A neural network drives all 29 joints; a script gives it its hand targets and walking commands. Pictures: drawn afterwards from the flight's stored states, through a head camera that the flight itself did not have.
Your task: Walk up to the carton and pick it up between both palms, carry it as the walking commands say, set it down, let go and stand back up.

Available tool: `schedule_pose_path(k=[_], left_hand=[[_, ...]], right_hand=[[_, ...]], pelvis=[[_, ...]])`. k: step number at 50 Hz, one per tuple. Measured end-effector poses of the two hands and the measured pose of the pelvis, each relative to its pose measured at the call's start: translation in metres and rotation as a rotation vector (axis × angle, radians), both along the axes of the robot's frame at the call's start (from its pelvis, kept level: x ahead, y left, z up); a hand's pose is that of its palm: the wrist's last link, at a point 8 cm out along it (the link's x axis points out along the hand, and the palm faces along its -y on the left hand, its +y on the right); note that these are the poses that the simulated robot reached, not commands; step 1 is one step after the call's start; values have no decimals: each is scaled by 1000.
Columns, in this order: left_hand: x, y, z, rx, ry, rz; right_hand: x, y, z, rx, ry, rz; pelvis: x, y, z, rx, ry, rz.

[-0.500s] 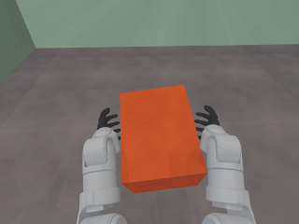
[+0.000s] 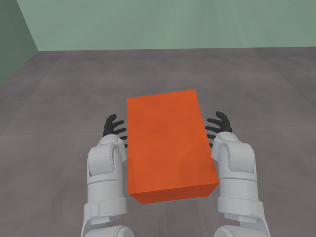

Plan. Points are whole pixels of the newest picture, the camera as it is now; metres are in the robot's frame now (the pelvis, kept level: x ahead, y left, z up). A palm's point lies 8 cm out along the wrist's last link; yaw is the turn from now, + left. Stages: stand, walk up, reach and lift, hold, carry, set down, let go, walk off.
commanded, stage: carry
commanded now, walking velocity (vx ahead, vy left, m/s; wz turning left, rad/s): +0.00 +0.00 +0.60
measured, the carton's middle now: (167, 147) +0.37 +0.01 +0.04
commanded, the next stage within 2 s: none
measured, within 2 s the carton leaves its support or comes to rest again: neither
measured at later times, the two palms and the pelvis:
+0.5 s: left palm (81, 147) +0.31 +0.22 +0.11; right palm (188, 139) +0.34 -0.04 +0.11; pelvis +0.00 +0.04 +0.01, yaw +6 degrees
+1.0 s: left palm (44, 153) +0.27 +0.29 +0.13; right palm (157, 132) +0.35 +0.04 +0.12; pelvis -0.02 +0.05 +0.02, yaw +23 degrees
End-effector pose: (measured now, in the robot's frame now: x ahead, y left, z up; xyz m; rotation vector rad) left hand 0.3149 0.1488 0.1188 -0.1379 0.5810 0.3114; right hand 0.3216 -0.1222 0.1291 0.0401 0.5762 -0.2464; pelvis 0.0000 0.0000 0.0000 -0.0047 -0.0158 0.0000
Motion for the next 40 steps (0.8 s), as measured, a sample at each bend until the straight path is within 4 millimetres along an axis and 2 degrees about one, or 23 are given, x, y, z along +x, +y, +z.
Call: schedule_pose_path(k=[7,11,23,29,34,40], left_hand=[[2,2,5,8,-6,6],[2,9,6,14,1,18],[-5,67,-12,-2,76,94],[-2,89,-9,-9,94,161],[1,96,3,17,58,199],[-16,97,-3,59,73,237]], right_hand=[[0,2,0,-4,-4,-4],[1,10,-3,-3,6,2],[11,71,-15,-32,86,55],[27,95,-13,-46,104,104],[35,104,-13,-5,74,124],[28,106,-26,52,90,145]], pelvis=[[-1,2,0,0,-1,4],[-2,7,0,1,0,17],[-2,43,3,-50,16,92],[-5,43,14,-65,70,141],[-14,39,15,-53,101,181],[-20,35,8,-11,95,222]])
